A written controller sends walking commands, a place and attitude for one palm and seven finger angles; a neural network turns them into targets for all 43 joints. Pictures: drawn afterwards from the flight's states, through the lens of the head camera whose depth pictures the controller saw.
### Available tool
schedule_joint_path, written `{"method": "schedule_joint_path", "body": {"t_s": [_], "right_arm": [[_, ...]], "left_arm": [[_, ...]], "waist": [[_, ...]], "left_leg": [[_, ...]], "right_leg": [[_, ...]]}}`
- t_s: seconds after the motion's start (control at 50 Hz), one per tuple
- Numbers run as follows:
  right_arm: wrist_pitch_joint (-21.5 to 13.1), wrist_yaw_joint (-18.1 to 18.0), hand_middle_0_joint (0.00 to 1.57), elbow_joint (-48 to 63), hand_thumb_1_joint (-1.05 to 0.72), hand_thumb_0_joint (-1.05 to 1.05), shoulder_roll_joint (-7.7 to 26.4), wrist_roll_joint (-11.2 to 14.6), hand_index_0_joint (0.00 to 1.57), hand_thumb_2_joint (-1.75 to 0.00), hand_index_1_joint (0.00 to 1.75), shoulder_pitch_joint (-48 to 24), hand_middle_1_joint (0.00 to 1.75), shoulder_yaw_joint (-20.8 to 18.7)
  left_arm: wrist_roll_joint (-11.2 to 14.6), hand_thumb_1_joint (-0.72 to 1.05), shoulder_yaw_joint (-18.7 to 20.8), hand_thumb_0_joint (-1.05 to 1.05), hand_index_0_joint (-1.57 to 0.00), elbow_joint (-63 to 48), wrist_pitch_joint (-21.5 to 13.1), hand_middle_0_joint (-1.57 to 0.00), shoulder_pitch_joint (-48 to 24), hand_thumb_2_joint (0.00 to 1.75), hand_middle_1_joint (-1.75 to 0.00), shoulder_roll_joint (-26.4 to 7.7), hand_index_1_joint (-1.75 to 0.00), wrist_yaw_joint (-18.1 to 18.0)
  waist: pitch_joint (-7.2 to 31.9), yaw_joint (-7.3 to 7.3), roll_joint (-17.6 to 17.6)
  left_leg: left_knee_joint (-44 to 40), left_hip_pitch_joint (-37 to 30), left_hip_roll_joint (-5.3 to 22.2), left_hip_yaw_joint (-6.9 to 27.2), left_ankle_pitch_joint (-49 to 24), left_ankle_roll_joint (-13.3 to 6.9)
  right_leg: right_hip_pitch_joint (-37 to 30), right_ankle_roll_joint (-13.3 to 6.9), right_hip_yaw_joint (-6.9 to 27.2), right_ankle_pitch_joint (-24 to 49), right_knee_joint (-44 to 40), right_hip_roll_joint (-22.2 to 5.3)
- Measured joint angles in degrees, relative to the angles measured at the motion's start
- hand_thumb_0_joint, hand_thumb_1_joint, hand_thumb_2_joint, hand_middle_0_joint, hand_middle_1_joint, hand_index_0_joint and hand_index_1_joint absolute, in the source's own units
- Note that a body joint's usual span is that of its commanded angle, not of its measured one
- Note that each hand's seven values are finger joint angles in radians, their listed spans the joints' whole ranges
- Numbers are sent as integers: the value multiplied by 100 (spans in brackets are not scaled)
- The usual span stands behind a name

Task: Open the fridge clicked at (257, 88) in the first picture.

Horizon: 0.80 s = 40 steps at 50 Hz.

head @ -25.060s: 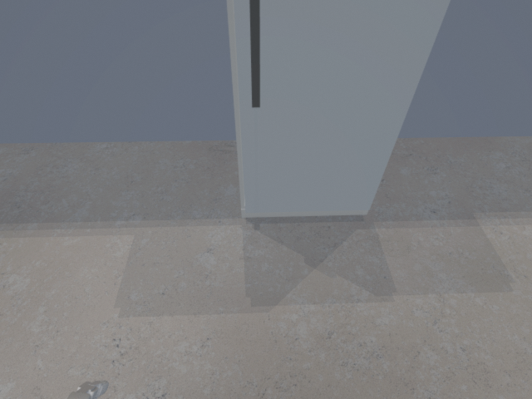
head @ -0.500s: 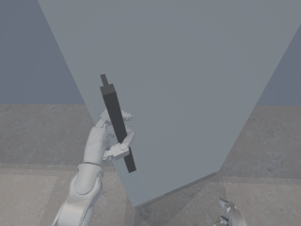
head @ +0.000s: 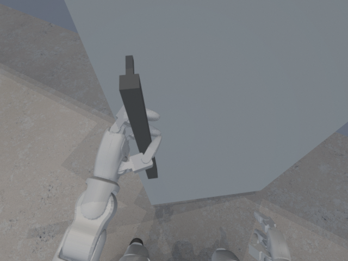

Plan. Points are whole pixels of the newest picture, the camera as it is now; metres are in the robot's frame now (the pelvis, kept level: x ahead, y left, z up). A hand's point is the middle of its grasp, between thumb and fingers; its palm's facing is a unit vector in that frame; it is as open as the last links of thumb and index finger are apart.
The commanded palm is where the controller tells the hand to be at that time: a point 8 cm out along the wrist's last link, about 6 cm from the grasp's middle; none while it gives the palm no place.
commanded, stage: walk backward, drawing the door open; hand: left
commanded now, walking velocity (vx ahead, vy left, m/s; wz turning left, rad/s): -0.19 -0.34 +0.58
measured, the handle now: (144, 134) +0.34 +0.08 +0.10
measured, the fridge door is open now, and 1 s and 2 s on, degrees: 36 62 69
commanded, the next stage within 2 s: stop walking and hold the door back in 1.12 s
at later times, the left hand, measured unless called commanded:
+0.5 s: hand (177, 204) +0.20 +0.01 +0.12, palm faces +0.48 -0.85 -0.21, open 6.7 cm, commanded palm +0.16 +0.04 +0.12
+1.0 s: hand out of the picture +0.10 -0.07 +0.12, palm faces +0.80 -0.55 -0.24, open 6.3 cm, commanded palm +0.04 -0.07 +0.12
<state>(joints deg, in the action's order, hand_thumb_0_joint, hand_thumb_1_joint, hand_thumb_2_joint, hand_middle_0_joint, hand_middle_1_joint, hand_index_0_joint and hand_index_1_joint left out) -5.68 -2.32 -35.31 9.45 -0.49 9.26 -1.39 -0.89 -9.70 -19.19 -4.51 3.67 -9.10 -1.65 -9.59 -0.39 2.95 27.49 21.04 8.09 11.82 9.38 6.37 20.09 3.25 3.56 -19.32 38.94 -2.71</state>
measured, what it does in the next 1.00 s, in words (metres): steps to the right, turning left: right foot, then left foot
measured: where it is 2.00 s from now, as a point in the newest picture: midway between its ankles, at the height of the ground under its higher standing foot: outside the picture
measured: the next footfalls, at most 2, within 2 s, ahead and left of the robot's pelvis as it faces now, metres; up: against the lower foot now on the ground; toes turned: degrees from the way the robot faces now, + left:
right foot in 0.04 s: +0.03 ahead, -0.20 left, +0.00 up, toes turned +2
left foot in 0.24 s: +0.00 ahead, +0.01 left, +0.00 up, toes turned +16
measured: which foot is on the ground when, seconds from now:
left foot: down 0.00-0.04, up 0.06-0.22, down 0.24-0.52, up 0.54-0.78, down 0.80-1.00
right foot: up 0.00-0.02, down 0.04-0.24, up 0.26-0.50, down 0.52-0.78, up 0.80-1.00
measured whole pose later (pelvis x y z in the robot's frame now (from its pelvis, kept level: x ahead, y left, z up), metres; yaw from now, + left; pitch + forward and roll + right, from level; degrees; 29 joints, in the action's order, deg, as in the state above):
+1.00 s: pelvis +0.04 -0.41 +0.02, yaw +45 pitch +0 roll -5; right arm -6.0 -4.2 -34.9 8.1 -0.3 8.2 0.4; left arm 2.3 8.3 -22.0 -3.2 9.1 -17.4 -4.8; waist -11.5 1.1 1.2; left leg 27.5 16.5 6.5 2.9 11.2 2.0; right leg 29.9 3.6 -1.9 -21.0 58.5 -0.9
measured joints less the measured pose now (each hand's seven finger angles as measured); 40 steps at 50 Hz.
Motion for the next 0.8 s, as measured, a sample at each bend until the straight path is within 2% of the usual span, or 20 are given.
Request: {"method": "schedule_joint_path", "body": {"t_s": [0.04, 0.06, 0.08, 0.1, 0.16, 0.18, 0.22, 0.24, 0.26, 0.28, 0.36, 0.42, 0.48, 0.52, 0.56, 0.62, 0.66, 0.74, 0.78, 0.8], "right_arm": [[-3, 23, 20, 41, -90, 1, -62, 86, 20, -90, 30, -78, 30, -11], [15, 29, 20, 2, -90, 1, 7, 119, 20, -90, 30, -209, 30, -48], [41, 13, 20, -36, -90, 1, 77, 143, 20, -90, 30, -297, 30, -100], [54, -24, 20, -88, -90, 1, 131, 159, 20, -90, 30, -342, 30, -160], [60, -207, 20, -208, -91, 1, 226, 137, 20, -90, 30, -394, 30, -242], [56, -254, 20, -185, -91, 1, 243, 114, 20, -90, 30, -386, 30, -229], [28, -315, 20, -44, -91, 1, 264, 85, 20, -90, 30, -327, 30, -169], [-14, -330, 20, 36, -91, 1, 255, 51, 20, -90, 30, -315, 30, -152], [-51, -342, 20, 29, -91, 1, 154, 3, 20, -90, 30, -375, 30, -164], [-58, -317, 19, -9, -91, 1, 57, -45, 20, -90, 30, -436, 30, -135], [-71, -175, 20, -77, -91, 1, -149, -165, 20, -90, 30, -421, 30, 87], [-95, -121, 20, -52, -90, 1, -93, -119, 20, -90, 30, -314, 30, 58], [-67, -124, 20, 1, -90, 1, -41, 8, 20, -90, 30, -162, 30, 44], [-16, -127, 20, 38, -90, 1, -80, 98, 20, -90, 30, -69, 30, 66], [73, -147, 20, -111, -90, 1, 62, 131, 20, -90, 30, -291, 30, 23], [164, -238, 20, -286, -90, 1, 250, 89, 20, -90, 30, -433, 30, -133], [212, -289, 20, -257, -91, 1, 330, 69, 20, -90, 30, -401, 30, -194], [268, -381, 20, -36, -91, 1, 369, 41, 20, -90, 30, -192, 30, -177], [245, -428, 20, 104, -91, 1, 374, 19, 20, -90, 30, -91, 30, -136], [217, -447, 20, 154, -91, 1, 335, 9, 20, -90, 30, -91, 30, -134]], "left_arm": [[18, 58, 225, -4, -25, -135, -76, -42, -30, 77, -134, -74, -137, -67], [12, 58, 330, -4, -25, -145, -102, -42, -48, 77, -135, -11, -137, -107], [41, 58, 397, -4, -26, -156, -76, -43, -44, 78, -135, 23, -138, -134], [72, 58, 434, -4, -25, -142, -42, -43, -34, 78, -136, 27, -138, -132], [85, 57, 491, -4, -26, -101, -11, -44, 84, 77, -138, -11, -139, -60], [102, 57, 511, -4, -26, -103, -32, -44, 145, 77, -138, -19, -139, -34], [177, 57, 556, -4, -27, -194, -59, -45, 260, 78, -138, -37, -139, 15], [225, 57, 599, -3, -27, -270, -97, -45, 282, 78, -139, -62, -139, 18], [237, 57, 658, -3, -27, -252, -185, -45, 190, 78, -139, -138, -139, 6], [196, 57, 724, -4, -27, -205, -247, -45, 88, 79, -139, -205, -139, -12], [91, 59, 933, -3, -26, -109, -167, -45, -52, 80, -139, -313, -140, -56], [121, 61, 1021, -2, -26, -79, -27, -45, -93, 81, -139, -305, -140, -82], [230, 62, 1226, -2, -25, -78, 77, -45, 7, 82, -140, -387, -140, -174], [274, 62, 1480, -3, -24, -113, 149, -45, 98, 82, -140, -547, -140, -271], [263, 62, 1749, -4, -23, -78, 150, -45, 160, 83, -140, -420, -140, -362], [309, 63, 1883, -4, -24, 29, 109, -45, 381, 81, -140, -341, -140, -411], [335, 63, 1901, -4, -25, 54, 45, -45, 543, 80, -140, -365, -140, -395], [374, 63, 1830, -3, -27, -155, 17, -45, 726, 78, -139, -481, -139, -331], [407, 63, 1774, -3, -28, -393, 8, -45, 746, 79, -139, -556, -139, -314], [434, 63, 1773, -3, -28, -507, -18, -45, 703, 79, -139, -619, -139, -320]], "waist": [[-19, 78, -92], [-144, 28, 82], [-217, -84, 213], [-229, -163, 247], [-131, -150, 91], [-80, -167, 43], [57, -220, -19], [108, -220, -24], [3, -219, -178], [-157, -176, -330], [-431, -105, -429], [-482, 52, -125], [-336, 221, 36], [-101, 259, -59], [-145, 139, 122], [-159, -52, 114], [-134, -143, 54], [18, -277, -103], [137, -262, -183], [134, -227, -302]], "left_leg": [[302, 262, 50, 252, 134, 10], [526, 367, 116, 455, 346, -150], [906, 530, 81, 384, 716, -235], [1512, 711, -75, 142, 1174, -307], [3078, 850, -560, -814, 1988, -454], [2966, 707, -644, -1105, 1945, -466], [1851, 197, -745, -1549, 1284, -496], [1220, -77, -729, -1575, 954, -770], [1153, -100, -765, -1529, 997, -909], [1141, -155, -768, -1457, 1005, -868], [430, -376, -444, -808, 469, -393], [92, -369, -68, -310, 177, -206], [249, -206, 140, 6, 280, -61], [696, 111, 119, 160, 610, -130], [2013, 632, 3, 214, 1581, -314], [4161, 1161, -503, -555, 2229, -384], [4518, 1123, -646, -1167, 2284, -346], [2874, 419, -682, -1889, 2170, -404], [1549, -94, -656, -2014, 1541, -437], [1214, -195, -676, -1998, 1130, -584]], "right_leg": [[-434, 21, -208, 134, -755, 9], [-442, 1, -395, 139, -652, 153], [-448, -36, -596, 102, -531, 199], [-435, -82, -756, 44, -423, 148], [-366, -242, -949, -66, -255, -68], [-339, -284, -1019, -76, -238, -110], [-134, -366, -1211, -158, 33, -152], [135, -369, -1252, -213, 479, -118], [398, -297, -1097, -508, 1092, -98], [611, -246, -861, -721, 1686, 11], [1271, -82, -554, -468, 2739, 324], [1140, -72, -416, -54, 1815, 200], [430, -14, -277, 209, 400, 24], [-138, 34, -298, 228, -486, -92], [-18, 63, -506, 207, -184, -6], [-57, -84, -736, 205, -84, -198], [-159, -177, -920, 268, -223, -308], [-173, -301, -1483, 276, -315, -390], [61, -361, -1723, 127, -9, -371], [279, -353, -1676, -27, 399, -390]]}}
